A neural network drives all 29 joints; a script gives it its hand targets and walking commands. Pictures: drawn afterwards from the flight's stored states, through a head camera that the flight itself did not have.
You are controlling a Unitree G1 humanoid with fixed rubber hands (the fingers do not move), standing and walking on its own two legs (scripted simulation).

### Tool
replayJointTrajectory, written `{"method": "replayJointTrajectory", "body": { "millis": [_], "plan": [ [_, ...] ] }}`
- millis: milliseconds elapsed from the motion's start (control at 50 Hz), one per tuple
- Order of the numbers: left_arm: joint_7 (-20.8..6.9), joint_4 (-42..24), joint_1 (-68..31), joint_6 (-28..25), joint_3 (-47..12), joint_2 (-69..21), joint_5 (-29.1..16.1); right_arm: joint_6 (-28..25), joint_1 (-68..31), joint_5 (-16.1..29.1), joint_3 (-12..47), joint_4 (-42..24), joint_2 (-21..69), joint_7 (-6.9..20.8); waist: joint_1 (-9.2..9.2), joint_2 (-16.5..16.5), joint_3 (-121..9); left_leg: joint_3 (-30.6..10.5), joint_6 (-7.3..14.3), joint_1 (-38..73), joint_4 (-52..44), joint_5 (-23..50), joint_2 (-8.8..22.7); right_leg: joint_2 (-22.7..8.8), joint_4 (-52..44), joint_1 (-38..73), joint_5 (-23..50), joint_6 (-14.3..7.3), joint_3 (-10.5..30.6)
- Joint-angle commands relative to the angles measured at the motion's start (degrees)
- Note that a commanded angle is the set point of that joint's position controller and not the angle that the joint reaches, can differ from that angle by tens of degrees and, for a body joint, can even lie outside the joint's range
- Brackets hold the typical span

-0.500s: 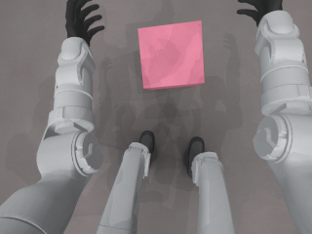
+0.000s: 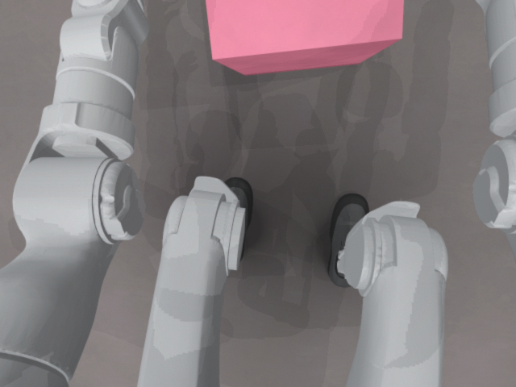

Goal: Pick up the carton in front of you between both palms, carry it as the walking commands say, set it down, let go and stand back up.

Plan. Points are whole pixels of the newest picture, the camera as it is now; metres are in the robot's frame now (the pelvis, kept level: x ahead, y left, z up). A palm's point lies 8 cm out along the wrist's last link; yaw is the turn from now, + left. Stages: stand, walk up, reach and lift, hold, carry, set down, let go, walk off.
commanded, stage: reach and lift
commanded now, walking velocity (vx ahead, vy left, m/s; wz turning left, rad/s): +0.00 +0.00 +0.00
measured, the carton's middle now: out of the picture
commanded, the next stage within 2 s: none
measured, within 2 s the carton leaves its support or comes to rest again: leaves its support in 1.12 s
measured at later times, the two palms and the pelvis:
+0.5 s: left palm out of the picture +0.55 +0.20 -0.22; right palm out of the picture +0.61 -0.14 -0.22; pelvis +0.01 +0.00 -0.05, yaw +1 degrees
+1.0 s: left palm out of the picture +0.55 +0.18 -0.22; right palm out of the picture +0.60 -0.12 -0.23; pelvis +0.00 +0.00 -0.06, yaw +0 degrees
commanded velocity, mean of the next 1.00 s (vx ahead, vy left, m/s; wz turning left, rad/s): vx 0.00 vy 0.00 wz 0.00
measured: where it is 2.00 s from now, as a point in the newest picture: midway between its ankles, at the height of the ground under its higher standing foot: (286, 246)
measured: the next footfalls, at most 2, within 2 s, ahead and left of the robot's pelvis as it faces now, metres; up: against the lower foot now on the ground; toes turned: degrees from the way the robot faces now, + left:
none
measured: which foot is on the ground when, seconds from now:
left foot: down 0.00-1.00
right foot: down 0.00-1.00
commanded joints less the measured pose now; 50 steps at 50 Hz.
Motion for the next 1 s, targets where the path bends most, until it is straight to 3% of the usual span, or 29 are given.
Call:
{"method": "replayJointTrajectory", "body": {
  "millis": [0, 80, 160, 240, 320, 360, 500, 600, 680, 720, 780, 840, 900, 980],
  "plan": [
    [-0.3, -1.5, -17.8, -1.2, 0.1, 8.1, 0.4, -1.4, -21.3, 0.3, -0.2, -1.1, -6.0, 0.6, 2.50, -7.0, -67.3, 5.5, -1.2, 30.9, -6.7, 11.9, 0.1, -0.1, -6.3, 38.7, 9.5, 0.0, -3.0],
    [-0.8, 2.4, -21.1, -2.6, -0.3, 8.5, 1.5, -3.0, -22.8, 0.2, -0.4, 2.9, -7.0, 1.1, 2.07, -4.8, -61.5, 4.6, -1.3, 31.0, -3.0, 12.8, 0.3, -0.5, -3.1, 34.2, 9.2, -0.1, -2.4],
    [-0.6, 2.7, -24.3, -4.2, -1.5, 9.9, 0.6, -4.7, -25.6, 1.8, 1.0, 2.6, -8.5, 1.0, 1.99, -3.9, -63.3, 4.1, -1.1, 34.4, 0.5, 17.9, 0.2, -0.7, 0.5, 34.8, 13.2, 0.0, -2.3],
    [-0.2, 0.5, -25.9, -5.0, -2.0, 10.8, -1.3, -5.7, -29.1, 3.1, 3.7, -1.0, -8.9, 0.6, 3.12, -7.0, -64.6, 3.4, -0.5, 35.1, 2.3, 22.1, -0.4, -0.9, 3.6, 36.3, 17.0, 0.2, -2.8],
    [0.5, 1.5, -24.0, -5.0, -2.2, 9.1, -2.0, -5.7, -29.5, 4.9, 6.3, -2.2, -8.5, 1.4, 4.32, -7.4, -65.6, 3.7, -0.2, 38.2, 3.7, 26.6, -1.0, -0.7, 5.1, 38.0, 19.9, 0.2, -2.9],
    [0.7, 1.7, -22.6, -4.8, -2.3, 8.0, -2.2, -5.5, -28.2, 5.1, 6.9, -1.4, -8.1, 1.6, 4.00, -8.1, -66.4, 4.1, -0.2, 38.5, 3.9, 27.3, -1.2, -0.5, 5.4, 39.5, 21.2, 0.2, -3.1],
    [-0.3, 2.5, -19.7, -4.9, -0.5, 5.5, 1.0, -5.2, -21.5, 1.3, 2.9, 3.3, -5.5, 1.9, 2.13, -5.2, -58.4, 4.7, -0.8, 34.1, 3.9, 23.7, -1.5, 0.3, 4.1, 33.7, 18.8, 0.0, -2.6],
    [-0.3, 0.6, -22.3, -4.8, -0.3, 5.1, 1.5, -5.2, -24.5, 1.1, 2.9, 1.2, -4.6, 1.3, 2.31, -5.1, -58.7, 5.1, -0.9, 33.2, 3.3, 21.3, -1.6, 0.5, 3.2, 35.5, 17.0, -0.1, -2.4],
    [-1.0, 0.1, -25.9, -4.3, -2.6, -0.3, 0.7, -4.7, -28.1, 2.2, 5.6, 0.1, 1.7, 1.9, 2.64, -6.3, -57.6, 5.4, -0.7, 32.9, 2.8, 18.5, -2.3, 1.0, 2.8, 38.0, 15.1, -0.4, -2.5],
    [-1.1, 0.7, -25.9, -3.9, -0.7, -1.9, 2.6, -4.3, -28.2, 0.7, 4.8, 0.2, 3.7, 2.2, 2.84, -6.2, -55.9, 5.7, -0.7, 33.5, 2.9, 16.9, -2.6, 1.4, 2.7, 38.4, 13.8, -0.3, -2.7],
    [-7.7, -1.4, -35.8, -1.6, -6.6, -28.7, 3.6, -2.8, -33.3, -0.5, 8.1, 0.1, 31.7, 8.4, 2.00, -5.9, -51.6, 5.9, -0.1, 32.6, 3.4, 14.9, -4.0, 3.0, 2.7, 36.9, 13.1, -0.8, -3.0],
    [-14.4, -3.9, -38.4, 1.6, -8.6, -45.2, 5.0, -0.9, -29.6, -2.6, 5.9, -0.9, 49.2, 14.4, 0.93, -5.6, -47.0, 6.4, 0.3, 29.2, 4.3, 12.3, -4.7, 3.9, 3.9, 33.5, 11.0, -1.4, -3.8],
    [-17.7, -5.7, -37.3, 3.5, -10.3, -51.6, 4.2, 0.6, -27.1, -3.1, 4.7, -3.3, 55.3, 17.1, 0.35, -5.0, -46.7, 6.1, 0.9, 27.9, 4.4, 12.5, -4.9, 3.9, 4.3, 29.9, 10.5, -2.2, -5.2],
    [-19.1, -9.5, -38.3, 4.4, -13.1, -55.6, 1.0, 1.6, -27.3, -2.0, 6.2, -7.7, 60.1, 17.8, -0.06, -6.0, -53.7, 5.9, 1.2, 30.2, 5.3, 18.0, -5.3, 4.0, 4.9, 32.5, 15.7, -2.8, -5.2]
  ]
}}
